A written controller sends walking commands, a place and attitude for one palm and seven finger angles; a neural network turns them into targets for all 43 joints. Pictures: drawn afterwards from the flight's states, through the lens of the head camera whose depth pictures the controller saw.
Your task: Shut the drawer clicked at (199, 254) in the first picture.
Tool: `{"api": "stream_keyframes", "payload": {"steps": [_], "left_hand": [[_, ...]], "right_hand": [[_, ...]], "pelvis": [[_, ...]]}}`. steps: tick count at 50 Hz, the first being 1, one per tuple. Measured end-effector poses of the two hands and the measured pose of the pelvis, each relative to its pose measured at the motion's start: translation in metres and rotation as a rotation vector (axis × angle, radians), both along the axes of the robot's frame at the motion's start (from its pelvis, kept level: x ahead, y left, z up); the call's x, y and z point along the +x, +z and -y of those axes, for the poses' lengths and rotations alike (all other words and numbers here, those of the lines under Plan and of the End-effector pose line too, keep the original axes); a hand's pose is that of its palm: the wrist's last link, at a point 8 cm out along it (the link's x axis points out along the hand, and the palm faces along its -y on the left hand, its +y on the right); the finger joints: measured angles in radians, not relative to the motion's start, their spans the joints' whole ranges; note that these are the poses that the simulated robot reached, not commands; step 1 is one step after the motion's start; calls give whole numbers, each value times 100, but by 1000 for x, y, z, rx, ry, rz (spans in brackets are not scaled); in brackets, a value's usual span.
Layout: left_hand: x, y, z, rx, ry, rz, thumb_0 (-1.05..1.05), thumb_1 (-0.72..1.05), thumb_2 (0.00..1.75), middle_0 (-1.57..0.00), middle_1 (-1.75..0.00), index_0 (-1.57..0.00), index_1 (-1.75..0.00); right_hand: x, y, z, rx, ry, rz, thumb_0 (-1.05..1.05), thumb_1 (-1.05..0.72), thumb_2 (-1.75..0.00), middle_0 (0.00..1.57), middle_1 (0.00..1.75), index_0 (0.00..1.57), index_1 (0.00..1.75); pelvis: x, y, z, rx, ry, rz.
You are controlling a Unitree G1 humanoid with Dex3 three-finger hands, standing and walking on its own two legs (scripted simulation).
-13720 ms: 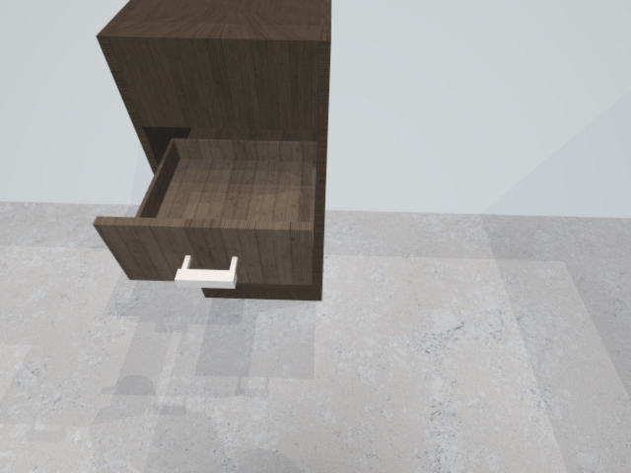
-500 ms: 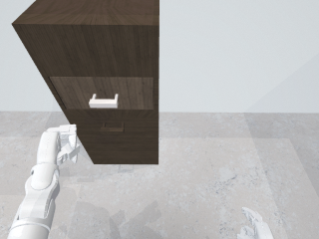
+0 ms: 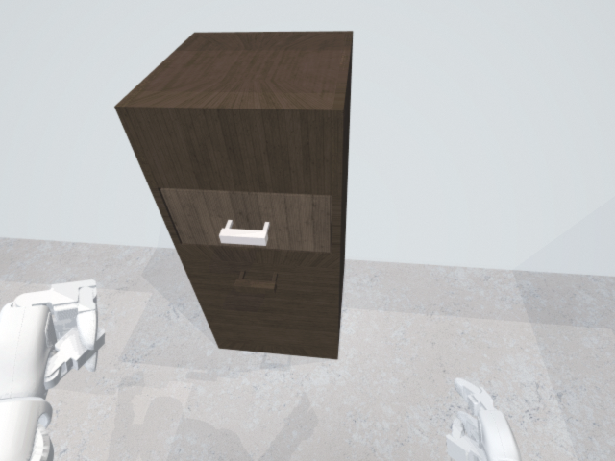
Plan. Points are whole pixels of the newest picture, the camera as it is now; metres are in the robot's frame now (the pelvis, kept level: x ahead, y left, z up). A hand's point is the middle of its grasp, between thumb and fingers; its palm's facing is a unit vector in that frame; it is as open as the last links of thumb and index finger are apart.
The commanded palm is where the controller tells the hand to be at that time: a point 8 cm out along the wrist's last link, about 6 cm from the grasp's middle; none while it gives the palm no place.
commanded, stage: draw the hand back to the body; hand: left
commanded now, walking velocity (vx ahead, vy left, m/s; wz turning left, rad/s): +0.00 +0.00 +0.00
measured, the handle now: (246, 230) +0.62 +0.23 -0.12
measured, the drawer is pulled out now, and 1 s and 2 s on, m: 0.00 0.00 0.00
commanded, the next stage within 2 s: step back with the hand held close in 0.20 s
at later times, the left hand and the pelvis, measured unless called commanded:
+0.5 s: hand (84, 347) +0.17 +0.24 +0.16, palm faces +0.35 -0.82 -0.46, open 3.2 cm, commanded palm +0.11 +0.28 +0.17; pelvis -0.02 +0.00 +0.00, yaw -1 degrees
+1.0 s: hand (18, 422) +0.11 +0.26 +0.15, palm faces +0.33 -0.80 -0.50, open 3.2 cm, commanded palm +0.04 +0.30 +0.17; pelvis -0.09 +0.02 -0.01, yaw +0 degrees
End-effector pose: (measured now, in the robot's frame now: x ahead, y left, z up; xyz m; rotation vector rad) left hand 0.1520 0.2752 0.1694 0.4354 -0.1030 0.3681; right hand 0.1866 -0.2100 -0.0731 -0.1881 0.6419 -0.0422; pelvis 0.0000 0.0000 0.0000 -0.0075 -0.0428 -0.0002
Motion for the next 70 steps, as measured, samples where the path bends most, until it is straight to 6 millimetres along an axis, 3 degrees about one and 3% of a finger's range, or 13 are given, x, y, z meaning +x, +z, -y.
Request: {"api": "stream_keyframes", "payload": {"steps": [4,8,14,20,31,49,61,70], "left_hand": [[-19,17,1,54,11,40,1,89,89,-140,-159,-140,-160],[-26,13,1,43,33,40,1,89,90,-141,-160,-140,-160],[-25,2,5,3,32,21,1,89,90,-141,-160,-140,-160],[-22,12,6,52,-12,59,1,89,89,-141,-159,-140,-160],[-23,4,-5,109,-88,-35,1,89,89,-141,-159,-140,-160],[-79,3,-27,142,-78,45,1,89,89,-141,-159,-140,-160],[-120,11,-14,179,-71,152,1,89,89,-141,-159,-140,-160],[-125,9,-20,164,-135,200,1,88,89,-141,-159,-141,-160]], "right_hand": [[-3,-1,2,2,-1,6,2,-91,-90,20,30,20,30],[-9,-4,5,-3,-4,-3,2,-91,-90,20,30,20,30],[-21,-5,12,-19,-20,-11,2,-91,-90,20,30,20,30],[-31,-3,19,-26,-46,-17,2,-90,-90,20,30,20,30],[-61,-8,29,-57,-155,-126,2,-91,-90,20,30,20,30],[-97,-3,-5,-57,-111,-72,2,-90,-90,20,30,20,30],[-133,-12,10,-88,-88,-61,2,-90,-90,20,30,20,30],[-176,-10,19,-128,-175,-96,2,-90,-90,20,30,20,30]], "pelvis": [[-2,0,2,-2,0,12],[-7,0,4,-1,4,22],[-12,1,7,-1,1,33],[-16,1,7,-9,-1,14],[-32,2,-10,-3,-15,-57],[-85,-6,-25,-17,0,-53],[-116,-16,-13,-26,15,-39],[-139,-17,-23,-49,8,-38]]}}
